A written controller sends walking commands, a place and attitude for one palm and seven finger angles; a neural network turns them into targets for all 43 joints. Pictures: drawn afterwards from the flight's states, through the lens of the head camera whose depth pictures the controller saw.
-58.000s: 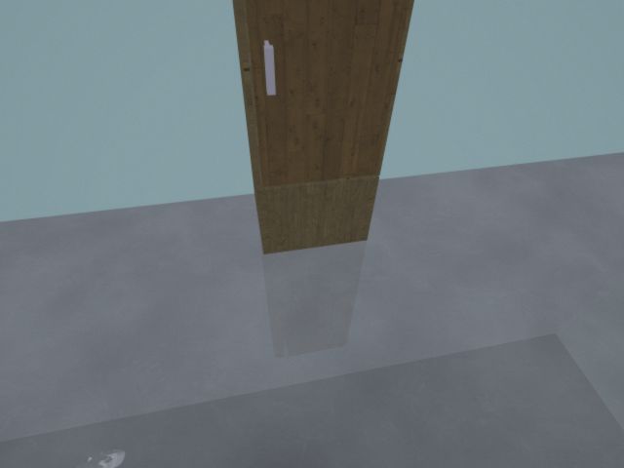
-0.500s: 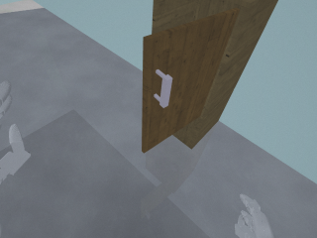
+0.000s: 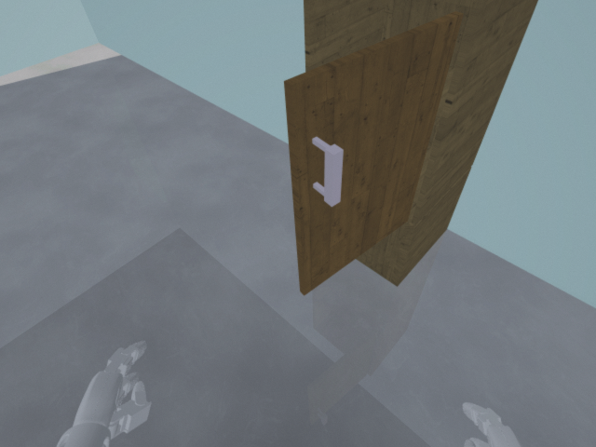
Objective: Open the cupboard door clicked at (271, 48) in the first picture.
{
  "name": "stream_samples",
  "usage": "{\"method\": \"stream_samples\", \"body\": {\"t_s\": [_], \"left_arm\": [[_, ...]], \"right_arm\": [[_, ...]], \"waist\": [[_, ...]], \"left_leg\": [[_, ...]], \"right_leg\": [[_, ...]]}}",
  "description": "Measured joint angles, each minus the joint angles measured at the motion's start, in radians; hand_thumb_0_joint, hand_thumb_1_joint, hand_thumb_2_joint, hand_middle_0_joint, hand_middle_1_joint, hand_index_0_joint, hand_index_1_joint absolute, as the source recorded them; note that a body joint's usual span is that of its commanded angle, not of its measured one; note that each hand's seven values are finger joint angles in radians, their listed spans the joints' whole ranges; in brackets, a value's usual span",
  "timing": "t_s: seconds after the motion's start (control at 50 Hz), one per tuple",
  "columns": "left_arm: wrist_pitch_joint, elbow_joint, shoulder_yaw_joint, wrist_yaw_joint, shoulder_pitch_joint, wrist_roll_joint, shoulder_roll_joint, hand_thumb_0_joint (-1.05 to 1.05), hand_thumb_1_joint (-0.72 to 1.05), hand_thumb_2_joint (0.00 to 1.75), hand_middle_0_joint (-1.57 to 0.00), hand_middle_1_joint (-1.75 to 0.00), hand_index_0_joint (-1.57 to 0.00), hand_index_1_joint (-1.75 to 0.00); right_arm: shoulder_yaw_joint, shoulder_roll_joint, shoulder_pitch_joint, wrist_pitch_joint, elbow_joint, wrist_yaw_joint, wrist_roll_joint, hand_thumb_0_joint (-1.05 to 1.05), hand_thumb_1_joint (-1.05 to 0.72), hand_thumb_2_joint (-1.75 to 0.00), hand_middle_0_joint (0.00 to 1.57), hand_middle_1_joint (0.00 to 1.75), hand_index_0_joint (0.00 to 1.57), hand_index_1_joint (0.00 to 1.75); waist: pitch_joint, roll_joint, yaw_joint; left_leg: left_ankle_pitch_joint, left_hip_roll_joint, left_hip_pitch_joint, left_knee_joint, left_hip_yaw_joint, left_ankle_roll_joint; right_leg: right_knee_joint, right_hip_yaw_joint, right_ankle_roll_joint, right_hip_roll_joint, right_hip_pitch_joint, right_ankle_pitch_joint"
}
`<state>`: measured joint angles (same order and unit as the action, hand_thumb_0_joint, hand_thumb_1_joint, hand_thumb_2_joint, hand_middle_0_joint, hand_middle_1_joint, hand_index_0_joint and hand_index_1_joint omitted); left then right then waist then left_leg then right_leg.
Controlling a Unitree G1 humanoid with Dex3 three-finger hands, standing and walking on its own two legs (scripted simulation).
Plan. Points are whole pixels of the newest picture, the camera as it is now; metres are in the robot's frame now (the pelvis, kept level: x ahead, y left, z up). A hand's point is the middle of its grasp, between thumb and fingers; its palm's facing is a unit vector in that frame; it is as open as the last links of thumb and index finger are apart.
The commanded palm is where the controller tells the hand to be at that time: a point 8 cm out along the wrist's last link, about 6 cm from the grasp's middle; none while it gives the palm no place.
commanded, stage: let the arm hang, fingers relaxed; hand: left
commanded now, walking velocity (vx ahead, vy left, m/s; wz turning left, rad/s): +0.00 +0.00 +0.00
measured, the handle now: (325, 171) +0.56 -0.02 +0.05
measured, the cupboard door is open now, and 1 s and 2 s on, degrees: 81 81 81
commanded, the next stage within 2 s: look to check the result in 0.94 s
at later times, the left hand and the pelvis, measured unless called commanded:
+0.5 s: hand out of the picture -0.07 +0.20 -0.16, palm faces +0.03 -0.97 -0.23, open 7.3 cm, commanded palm none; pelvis -0.01 +0.01 +0.01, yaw +0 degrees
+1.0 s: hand out of the picture -0.01 +0.17 -0.17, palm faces +0.03 -0.99 -0.15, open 7.3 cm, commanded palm none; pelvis +0.00 +0.01 +0.01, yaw +0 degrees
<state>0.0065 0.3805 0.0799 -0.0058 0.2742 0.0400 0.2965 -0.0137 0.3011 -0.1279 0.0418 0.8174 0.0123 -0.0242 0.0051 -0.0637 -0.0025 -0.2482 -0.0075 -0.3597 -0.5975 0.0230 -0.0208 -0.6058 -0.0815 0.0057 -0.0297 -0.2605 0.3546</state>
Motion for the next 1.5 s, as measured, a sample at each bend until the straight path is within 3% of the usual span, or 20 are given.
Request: {"method": "stream_samples", "body": {"t_s": [0.1, 0.14, 0.18, 0.26, 0.42, 0.82, 1.5], "left_arm": [[0.048, 0.351, -0.090, 0.011, -0.004, -0.007, -0.086, 0.01, 0.91, 0.90, -0.20, -0.30, -0.19, -0.30], [0.046, 0.436, -0.084, -0.006, 0.000, -0.018, -0.111, 0.00, 0.94, 0.90, -0.20, -0.30, -0.20, -0.30], [0.037, 0.496, -0.075, -0.014, -0.001, -0.021, -0.099, -0.01, 0.98, 0.90, -0.21, -0.30, -0.20, -0.30], [0.027, 0.595, -0.074, -0.006, 0.018, -0.021, -0.088, -0.01, 0.98, 0.90, -0.21, -0.30, -0.20, -0.30], [0.022, 0.728, -0.069, -0.011, 0.074, -0.021, -0.098, 0.00, 0.93, 0.90, -0.20, -0.30, -0.20, -0.30], [-0.011, 0.754, -0.079, -0.023, 0.023, -0.021, -0.189, 0.00, 0.91, 0.90, -0.20, -0.30, -0.19, -0.30], [-0.015, 0.763, -0.074, -0.028, 0.034, -0.025, -0.176, 0.00, 0.91, 0.90, -0.20, -0.30, -0.19, -0.30]], "right_arm": [[0.020, -0.050, -0.036, -0.039, 0.061, 0.001, -0.010, 0.01, -0.91, -0.89, 0.20, 0.30, 0.20, 0.30], [0.030, -0.071, -0.063, -0.050, 0.097, -0.002, -0.010, 0.01, -0.91, -0.89, 0.20, 0.30, 0.20, 0.30], [0.038, -0.090, -0.089, -0.059, 0.138, -0.006, -0.009, 0.01, -0.91, -0.89, 0.20, 0.30, 0.20, 0.30], [0.034, -0.111, -0.122, -0.077, 0.202, -0.015, -0.008, 0.01, -0.91, -0.89, 0.20, 0.30, 0.20, 0.30], [0.022, -0.139, -0.151, -0.075, 0.270, -0.025, -0.002, 0.00, -0.91, -0.89, 0.20, 0.30, 0.20, 0.30], [0.017, -0.179, -0.157, -0.049, 0.330, -0.036, 0.000, 0.00, -0.91, -0.89, 0.20, 0.30, 0.20, 0.30], [0.017, -0.169, -0.135, -0.044, 0.340, -0.042, 0.002, 0.00, -0.92, -0.89, 0.20, 0.30, 0.19, 0.30]], "waist": [[-0.031, 0.083, -0.025], [-0.048, 0.109, -0.019], [-0.063, 0.120, -0.005], [-0.079, 0.100, 0.009], [-0.073, 0.047, 0.009], [-0.036, 0.070, -0.002], [-0.055, 0.072, 0.002]], "left_leg": [[0.020, -0.009, 0.030, 0.029, 0.002, 0.003], [0.031, -0.004, 0.041, 0.045, -0.008, 0.003], [0.044, 0.001, 0.048, 0.062, -0.020, 0.005], [0.066, 0.004, 0.055, 0.091, -0.031, 0.003], [0.092, -0.012, 0.082, 0.143, -0.010, -0.014], [0.091, -0.023, 0.121, 0.174, 0.013, -0.020], [0.064, -0.014, 0.143, 0.173, 0.003, -0.008]], "right_leg": [[0.004, 0.001, 0.002, -0.008, 0.019, -0.005], [0.034, -0.009, 0.001, -0.001, 0.039, -0.021], [0.070, -0.021, 0.004, 0.006, 0.057, -0.042], [0.127, -0.032, 0.003, 0.013, 0.081, -0.078], [0.157, -0.013, -0.012, -0.004, 0.092, -0.099], [0.155, 0.011, -0.021, -0.016, 0.108, -0.088], [0.182, 0.002, -0.013, -0.006, 0.145, -0.072]]}}
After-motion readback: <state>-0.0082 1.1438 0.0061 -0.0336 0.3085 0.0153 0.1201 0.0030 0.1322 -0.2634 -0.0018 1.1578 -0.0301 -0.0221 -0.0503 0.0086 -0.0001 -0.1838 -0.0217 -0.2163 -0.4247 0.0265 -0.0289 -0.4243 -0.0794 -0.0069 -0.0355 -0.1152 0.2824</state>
